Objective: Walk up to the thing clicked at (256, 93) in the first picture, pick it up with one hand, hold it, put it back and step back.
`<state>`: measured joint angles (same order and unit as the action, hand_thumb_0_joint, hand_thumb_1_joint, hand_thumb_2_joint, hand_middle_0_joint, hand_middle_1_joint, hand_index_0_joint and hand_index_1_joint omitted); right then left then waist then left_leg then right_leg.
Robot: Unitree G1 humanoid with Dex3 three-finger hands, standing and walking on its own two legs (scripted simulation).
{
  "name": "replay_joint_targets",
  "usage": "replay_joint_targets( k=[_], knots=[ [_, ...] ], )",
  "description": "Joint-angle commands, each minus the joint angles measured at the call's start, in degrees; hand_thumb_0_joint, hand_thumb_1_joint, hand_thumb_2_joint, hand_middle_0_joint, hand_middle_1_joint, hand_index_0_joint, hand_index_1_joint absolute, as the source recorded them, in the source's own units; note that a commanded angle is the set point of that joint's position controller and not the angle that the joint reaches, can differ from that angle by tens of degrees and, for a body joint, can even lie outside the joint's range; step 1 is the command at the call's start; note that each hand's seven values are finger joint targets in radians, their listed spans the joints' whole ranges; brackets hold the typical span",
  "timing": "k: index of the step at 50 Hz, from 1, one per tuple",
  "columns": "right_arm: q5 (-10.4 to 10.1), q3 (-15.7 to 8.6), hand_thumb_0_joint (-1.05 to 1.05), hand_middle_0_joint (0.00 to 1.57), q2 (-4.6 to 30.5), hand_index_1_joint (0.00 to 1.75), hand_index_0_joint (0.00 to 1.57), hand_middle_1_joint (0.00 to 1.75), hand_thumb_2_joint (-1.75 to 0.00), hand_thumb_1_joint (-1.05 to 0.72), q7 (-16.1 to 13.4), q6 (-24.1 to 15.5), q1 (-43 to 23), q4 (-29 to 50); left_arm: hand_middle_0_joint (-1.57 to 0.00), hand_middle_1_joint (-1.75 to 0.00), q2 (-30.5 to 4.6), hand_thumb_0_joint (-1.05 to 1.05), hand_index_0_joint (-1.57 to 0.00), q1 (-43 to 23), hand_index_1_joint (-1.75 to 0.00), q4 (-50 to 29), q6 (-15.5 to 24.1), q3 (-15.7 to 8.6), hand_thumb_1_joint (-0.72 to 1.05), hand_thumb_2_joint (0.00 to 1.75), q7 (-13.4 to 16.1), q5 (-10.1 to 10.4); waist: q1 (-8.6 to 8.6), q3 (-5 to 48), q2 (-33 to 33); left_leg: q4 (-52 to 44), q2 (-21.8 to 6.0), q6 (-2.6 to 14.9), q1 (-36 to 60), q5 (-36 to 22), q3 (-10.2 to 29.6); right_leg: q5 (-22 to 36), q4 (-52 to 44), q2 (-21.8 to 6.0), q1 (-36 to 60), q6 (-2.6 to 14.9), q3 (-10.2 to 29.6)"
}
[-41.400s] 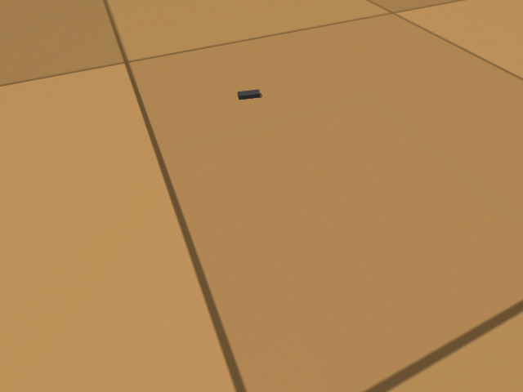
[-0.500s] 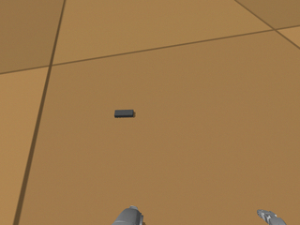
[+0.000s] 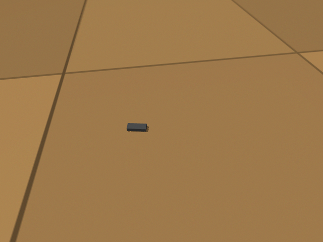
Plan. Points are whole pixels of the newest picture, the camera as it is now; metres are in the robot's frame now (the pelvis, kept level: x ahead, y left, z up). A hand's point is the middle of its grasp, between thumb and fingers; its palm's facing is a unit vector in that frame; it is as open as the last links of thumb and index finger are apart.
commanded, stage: step back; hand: left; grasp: from above
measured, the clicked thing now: (136, 127) +1.08 +0.21 -0.75
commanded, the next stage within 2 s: stand in 0.56 s
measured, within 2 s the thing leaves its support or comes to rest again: neither
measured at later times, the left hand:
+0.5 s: hand out of the picture +0.12 +0.28 -0.16, palm faces +0.03 -0.93 -0.37, open 7.3 cm
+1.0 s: hand out of the picture +0.13 +0.27 -0.14, palm faces +0.00 -0.94 -0.34, open 7.3 cm
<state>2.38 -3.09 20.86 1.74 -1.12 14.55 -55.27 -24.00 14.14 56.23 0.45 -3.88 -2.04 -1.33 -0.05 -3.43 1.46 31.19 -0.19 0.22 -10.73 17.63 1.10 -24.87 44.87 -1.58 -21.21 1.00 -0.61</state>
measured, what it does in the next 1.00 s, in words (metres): steps on the spot: right foot, then left foot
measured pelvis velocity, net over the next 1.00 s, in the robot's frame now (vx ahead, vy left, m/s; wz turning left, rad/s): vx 0.06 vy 0.01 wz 0.01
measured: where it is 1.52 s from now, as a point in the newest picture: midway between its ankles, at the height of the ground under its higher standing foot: outside the picture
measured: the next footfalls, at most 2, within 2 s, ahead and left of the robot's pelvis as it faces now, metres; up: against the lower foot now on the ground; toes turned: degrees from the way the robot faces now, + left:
right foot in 0.04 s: +0.10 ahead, -0.12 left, +0.00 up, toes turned -2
left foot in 0.34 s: +0.11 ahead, +0.14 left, +0.00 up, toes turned +2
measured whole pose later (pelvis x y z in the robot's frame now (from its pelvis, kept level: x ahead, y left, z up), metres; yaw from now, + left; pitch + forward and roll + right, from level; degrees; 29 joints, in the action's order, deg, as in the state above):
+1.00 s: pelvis +0.06 +0.01 +0.02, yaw +1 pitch -3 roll +0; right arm 0.4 -0.3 19.8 0.7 -1.0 2.5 -64.7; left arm -20.2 4.5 66.2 0.9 0.2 -0.7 -0.6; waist 0.8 -3.7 0.0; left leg 19.2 -1.3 -1.0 -6.7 9.4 -1.1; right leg -10.7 19.7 -1.9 -5.8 -1.1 -1.9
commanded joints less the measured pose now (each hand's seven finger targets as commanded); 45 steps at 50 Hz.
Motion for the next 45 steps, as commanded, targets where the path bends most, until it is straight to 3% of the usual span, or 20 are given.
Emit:
replay_joint_targets(
  k=[1,2,3,4,5,6,8,10,14,16,17,18,19,20,23,24,29,33,36,45],
  knots=[
    [-0.60,-3.09,0.00,0.20,13.36,0.30,0.20,0.30,-0.90,-0.90,-1.25,0.14,-7.88,5.31,-0.20,-0.30,-8.37,0.00,-0.20,4.19,-0.30,-1.56,2.80,-3.05,0.90,0.90,1.60,0.04,4.33,0.11,-9.04,-3.37,-8.85,6.57,-15.19,9.49,7.47,9.46,-16.10,2.38,16.98,0.10,-2.05],
    [-0.90,-1.75,0.00,0.20,9.69,0.30,0.20,0.30,-0.90,-0.90,-1.35,0.47,-6.57,5.42,-0.20,-0.30,-9.88,0.00,-0.20,4.63,-0.30,-1.13,3.27,-3.46,0.90,0.90,2.25,-0.47,4.51,1.38,-2.83,4.59,-5.03,4.60,-19.26,9.78,4.08,8.52,-19.61,1.37,21.34,0.25,1.49],
    [-1.33,-0.74,0.00,0.20,6.48,0.30,0.20,0.30,-0.90,-0.90,-1.48,0.41,-4.78,6.55,-0.20,-0.30,-14.69,0.00,-0.20,4.87,-0.30,-1.86,3.81,-4.66,0.90,0.90,2.87,-1.41,4.25,1.36,9.34,17.52,2.39,1.51,-26.26,12.78,1.82,-0.44,-27.87,-11.65,21.43,4.06,23.68],
    [-1.06,-1.83,0.00,0.20,9.94,0.30,0.20,0.30,-0.90,-0.90,-2.31,0.88,-4.39,5.33,-0.20,-0.30,-17.87,0.00,-0.20,2.12,-0.30,-3.27,3.75,-4.97,0.90,0.90,2.87,-1.01,3.90,0.55,6.81,22.81,1.24,0.81,-21.32,17.41,5.72,-10.65,-31.96,-21.20,10.88,10.37,34.55],
    [-1.21,-2.78,0.00,0.20,12.87,0.30,0.20,0.30,-0.90,-0.90,-2.43,0.88,-3.15,4.05,-0.20,-0.30,-17.40,0.00,-0.20,-1.20,-0.30,-4.53,3.87,-4.77,0.90,0.90,2.86,-0.83,2.54,-1.63,2.60,25.19,-0.10,0.64,-18.65,16.26,8.41,-9.54,-30.66,-21.97,6.45,13.40,34.34],
    [-1.45,-2.80,0.00,0.20,12.75,0.30,0.20,0.30,-0.90,-0.90,-2.28,0.76,-2.22,3.03,-0.20,-0.30,-14.96,0.00,-0.20,-2.46,-0.30,-4.70,4.13,-4.20,0.90,0.90,3.03,-0.44,1.73,-2.30,0.46,25.12,-1.17,0.69,-19.18,13.33,8.94,-3.14,-28.61,-19.27,7.52,12.50,29.04],
    [-1.38,-2.64,0.00,0.20,12.04,0.30,0.20,0.30,-0.90,-0.90,-2.11,0.82,-0.32,1.32,-0.20,-0.30,-13.99,0.00,-0.20,-5.52,-0.30,-4.95,4.24,-3.78,0.90,0.90,3.21,-0.49,0.74,-1.28,3.53,24.21,-1.43,0.45,-15.42,9.04,7.69,0.57,-27.76,-15.86,4.38,9.70,20.68],
    [-0.99,-2.78,0.00,0.20,12.12,0.30,0.20,0.30,-0.90,-0.90,-1.81,0.93,0.54,0.50,-0.20,-0.30,-13.60,0.00,-0.20,-6.40,-0.30,-4.88,4.14,-3.54,0.90,0.90,3.12,-0.52,0.60,-0.43,5.11,20.43,-1.90,-0.14,-12.95,8.74,5.25,4.45,-26.30,-15.27,2.87,9.65,16.99],
    [-0.75,-2.10,0.00,0.20,10.14,0.30,0.20,0.30,-0.90,-0.90,-1.70,0.59,-2.10,0.06,-0.20,-0.30,-12.68,0.00,-0.20,-6.86,-0.30,-4.25,3.45,-2.80,0.90,0.90,3.17,0.20,0.79,2.49,7.48,7.15,-1.43,-0.04,-7.24,5.56,-1.22,21.60,-20.01,-12.36,5.30,7.71,10.03],
    [-0.55,-2.25,0.00,0.20,10.19,0.30,0.20,0.30,-0.90,-0.90,-2.07,0.07,-1.32,-1.13,-0.20,-0.30,-11.68,0.00,-0.20,-7.67,-0.30,-4.19,2.87,-1.88,0.90,0.90,3.18,0.71,-0.68,4.47,5.36,-3.27,-0.79,0.52,-0.14,-5.62,-2.28,29.54,-13.83,-10.21,4.25,5.12,7.07],
    [-0.27,-2.62,0.00,0.20,11.25,0.30,0.20,0.30,-0.90,-0.90,-2.38,-0.22,-1.90,-1.35,-0.20,-0.30,-9.96,0.00,-0.20,-7.11,-0.30,-4.41,2.72,-1.31,0.90,0.90,3.27,0.92,-0.45,6.10,2.98,-4.36,-3.38,1.87,2.41,-12.95,1.21,31.85,-10.57,-8.61,4.29,3.22,5.71],
    [-0.15,-2.72,0.00,0.20,14.04,0.30,0.20,0.30,-0.90,-0.90,-2.60,-0.60,-4.20,-0.49,-0.20,-0.30,-7.90,0.00,-0.20,-6.13,-0.30,-4.42,2.40,-0.64,0.90,0.90,3.19,1.50,0.86,7.93,-4.32,-6.06,-10.65,4.62,0.22,-16.04,11.02,23.72,-8.22,-4.68,4.36,0.58,3.93],
    [-1.09,-2.72,0.00,0.20,15.79,0.30,0.20,0.30,-0.90,-0.90,-2.32,-0.42,-8.53,0.11,-0.20,-0.30,-9.08,0.00,-0.20,-6.29,-0.30,-2.92,1.94,-0.95,0.90,0.90,3.25,2.09,1.99,7.45,-6.52,-5.53,-12.78,8.29,-5.31,-11.92,12.04,8.93,-7.31,-0.60,8.37,0.10,0.74],
    [-1.00,-2.44,0.00,0.20,15.07,0.30,0.20,0.30,-0.90,-0.90,-2.11,-0.23,-10.55,0.02,-0.20,-0.30,-8.97,0.00,-0.20,-6.25,-0.30,-2.13,1.85,-0.76,0.90,0.90,3.38,1.57,2.09,6.49,-6.20,-5.79,-13.38,8.68,-6.98,-10.07,11.56,5.70,-9.61,-0.51,10.22,0.27,0.97],
    [-1.33,-1.24,0.00,0.20,12.33,0.30,0.20,0.30,-0.90,-0.90,-2.16,0.13,-11.69,-1.29,-0.20,-0.30,-10.33,0.00,-0.20,-7.04,-0.30,-0.32,2.44,-0.81,0.90,0.90,3.18,1.10,1.78,5.00,-4.34,-3.51,-7.73,3.41,-7.26,-10.15,5.81,16.11,-16.00,-4.34,11.44,1.65,5.36],
    [-1.23,-1.09,0.00,0.20,12.16,0.30,0.20,0.30,-0.90,-0.90,-2.22,0.22,-11.23,-1.92,-0.20,-0.30,-10.99,0.00,-0.20,-8.02,-0.30,-0.23,2.53,-0.94,0.90,0.90,3.17,1.18,1.07,5.20,-4.78,-3.54,-7.13,2.73,-6.01,-9.97,4.89,18.13,-16.63,-5.61,11.32,1.96,6.37],
    [-1.77,-0.21,0.00,0.20,12.67,0.30,0.20,0.30,-0.90,-0.90,-1.72,-1.01,-11.41,-4.08,-0.20,-0.30,-7.49,0.00,-0.20,-8.95,-0.30,2.89,1.97,1.24,0.90,0.90,2.47,1.42,0.79,5.46,-4.25,-10.81,-9.24,2.69,-1.71,-13.82,7.70,18.79,-19.02,-3.85,13.38,0.15,3.77],
    [-1.87,0.16,0.00,0.20,11.88,0.30,0.20,0.30,-0.90,-0.90,-1.81,-1.51,-12.91,-4.80,-0.20,-0.30,-8.36,0.00,-0.20,-10.61,-0.30,4.33,1.91,1.36,0.90,0.90,2.48,1.21,0.66,6.63,-3.68,-11.14,-8.81,1.67,2.99,-22.57,5.69,24.08,-21.76,-4.94,15.76,-0.23,3.62],
    [-2.04,0.15,0.00,0.20,11.68,0.30,0.20,0.30,-0.90,-0.90,-1.85,-1.61,-13.70,-5.12,-0.20,-0.30,-8.35,0.00,-0.20,-10.84,-0.30,5.09,2.05,1.58,0.90,0.90,2.38,1.17,0.67,8.07,-3.77,-11.45,-8.46,1.23,6.10,-25.03,4.39,26.70,-23.81,-5.64,16.56,-0.43,3.57],
    [-2.04,0.30,0.00,0.20,10.77,0.30,0.20,0.30,-0.90,-0.90,-1.85,-1.27,-15.08,-5.93,-0.20,-0.30,-8.32,0.00,-0.20,-11.83,-0.30,6.46,1.75,1.62,0.90,0.90,2.27,0.82,0.52,5.62,-2.26,-14.99,-7.87,0.29,5.97,-16.77,3.25,21.52,-28.03,-6.15,15.37,-0.55,3.94]
  ],
)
